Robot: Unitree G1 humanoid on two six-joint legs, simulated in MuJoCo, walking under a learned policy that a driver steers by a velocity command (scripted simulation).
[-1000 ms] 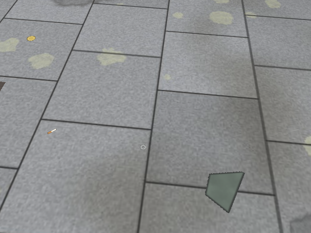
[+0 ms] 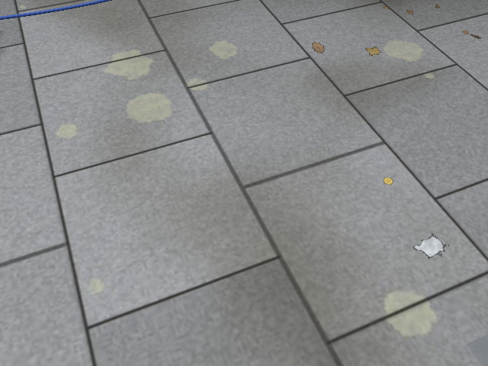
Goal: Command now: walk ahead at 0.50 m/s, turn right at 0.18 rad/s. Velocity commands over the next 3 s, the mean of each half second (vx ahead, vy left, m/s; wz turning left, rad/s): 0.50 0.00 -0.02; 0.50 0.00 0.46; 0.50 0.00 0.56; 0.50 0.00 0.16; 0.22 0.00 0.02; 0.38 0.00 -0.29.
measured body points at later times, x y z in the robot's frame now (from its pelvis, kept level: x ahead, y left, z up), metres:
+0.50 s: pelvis +0.27 -0.07 +0.00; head +0.29 -0.08 +0.45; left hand +0.38 +0.20 -0.09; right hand +0.36 -0.35 -0.13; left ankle +0.25 +0.09 -0.66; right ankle +0.29 -0.15 -0.74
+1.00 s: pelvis +0.54 +0.01 -0.01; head +0.58 +0.02 +0.44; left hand +0.56 +0.30 -0.12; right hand +0.76 -0.21 -0.11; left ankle +0.57 +0.08 -0.74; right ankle +0.48 -0.16 -0.64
